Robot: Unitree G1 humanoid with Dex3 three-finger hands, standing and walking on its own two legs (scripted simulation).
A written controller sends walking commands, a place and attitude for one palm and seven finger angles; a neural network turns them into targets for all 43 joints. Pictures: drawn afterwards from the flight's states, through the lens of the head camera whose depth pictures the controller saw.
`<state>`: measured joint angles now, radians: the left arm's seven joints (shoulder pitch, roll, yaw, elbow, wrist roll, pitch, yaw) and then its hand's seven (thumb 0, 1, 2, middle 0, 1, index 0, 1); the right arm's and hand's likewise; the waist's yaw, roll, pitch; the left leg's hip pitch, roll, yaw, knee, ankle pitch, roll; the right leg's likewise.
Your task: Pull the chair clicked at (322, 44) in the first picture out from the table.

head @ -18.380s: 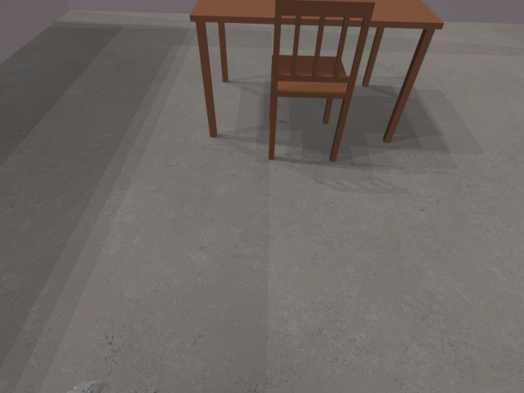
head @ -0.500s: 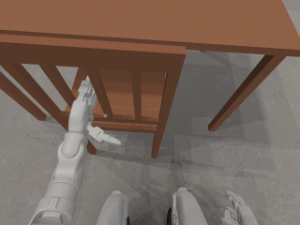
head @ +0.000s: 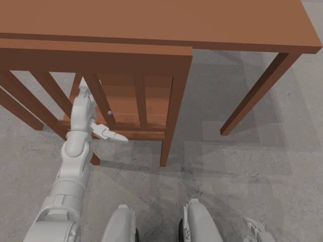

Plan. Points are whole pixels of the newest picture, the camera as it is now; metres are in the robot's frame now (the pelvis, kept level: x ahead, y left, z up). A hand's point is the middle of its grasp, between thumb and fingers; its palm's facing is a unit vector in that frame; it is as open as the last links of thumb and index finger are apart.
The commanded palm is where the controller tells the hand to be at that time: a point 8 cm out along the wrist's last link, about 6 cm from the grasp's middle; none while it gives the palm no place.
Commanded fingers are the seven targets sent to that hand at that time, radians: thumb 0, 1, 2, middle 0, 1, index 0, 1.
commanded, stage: push the fingers through the gap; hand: left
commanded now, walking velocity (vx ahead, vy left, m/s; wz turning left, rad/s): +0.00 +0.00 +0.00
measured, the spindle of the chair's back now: (102, 103) +0.46 +0.14 +0.00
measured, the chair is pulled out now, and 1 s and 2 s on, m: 0.00 0.01 0.05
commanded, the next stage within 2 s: hook a spindle and tug to test in 0.18 s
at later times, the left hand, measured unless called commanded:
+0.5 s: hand (107, 117) +0.40 +0.12 +0.02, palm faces -0.08 -1.00 -0.03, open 16.4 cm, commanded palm +0.38 +0.17 +0.02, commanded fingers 0.00 -0.50 0.30 -0.27 -0.74 -0.27 -0.74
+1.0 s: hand (108, 112) +0.42 +0.12 +0.03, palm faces -0.06 -1.00 -0.02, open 8.8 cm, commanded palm +0.39 +0.16 +0.02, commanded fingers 0.00 0.73 0.83 -0.50 -1.45 -0.50 -1.45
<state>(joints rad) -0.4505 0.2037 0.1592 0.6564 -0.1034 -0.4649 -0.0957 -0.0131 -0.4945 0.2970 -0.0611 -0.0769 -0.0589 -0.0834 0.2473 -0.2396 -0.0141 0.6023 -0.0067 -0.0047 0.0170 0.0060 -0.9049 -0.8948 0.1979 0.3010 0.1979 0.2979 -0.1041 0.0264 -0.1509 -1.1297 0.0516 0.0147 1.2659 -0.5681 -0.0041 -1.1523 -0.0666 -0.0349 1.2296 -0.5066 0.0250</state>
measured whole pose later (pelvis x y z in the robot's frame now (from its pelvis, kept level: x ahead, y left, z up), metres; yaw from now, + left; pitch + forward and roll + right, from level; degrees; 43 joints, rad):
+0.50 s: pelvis +0.00 +0.00 +0.00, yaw +0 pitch +24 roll -1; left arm -0.43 0.19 0.13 0.64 -0.11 -0.48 -0.10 -0.01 -0.50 0.30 -0.13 -0.28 -0.12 -0.29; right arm 0.22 -0.24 -0.01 0.59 -0.01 -0.01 0.01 0.01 -0.90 -0.89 0.20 0.30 0.20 0.30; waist -0.09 0.02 -0.15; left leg -1.13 0.05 0.00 1.28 -0.57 0.00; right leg -1.14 -0.07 -0.04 1.23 -0.51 0.03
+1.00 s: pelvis +0.00 +0.00 +0.00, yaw +0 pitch +25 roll -1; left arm -0.43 0.19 0.13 0.63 -0.11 -0.46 -0.06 -0.01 0.21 0.60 -0.41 -1.32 -0.39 -1.35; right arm 0.25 -0.24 -0.02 0.60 -0.01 0.01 0.03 0.01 -0.90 -0.89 0.20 0.30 0.20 0.30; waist -0.10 0.03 -0.16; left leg -1.12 0.05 0.01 1.26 -0.57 0.00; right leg -1.13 -0.07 -0.04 1.22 -0.51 0.03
